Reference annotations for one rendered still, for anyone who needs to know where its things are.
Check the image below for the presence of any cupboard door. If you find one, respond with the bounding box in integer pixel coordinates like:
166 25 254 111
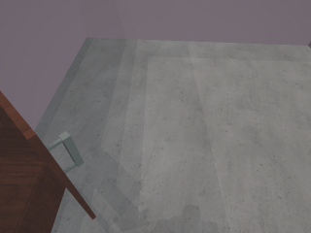
0 91 96 220

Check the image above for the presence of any handle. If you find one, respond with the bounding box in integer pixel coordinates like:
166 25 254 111
46 131 84 174

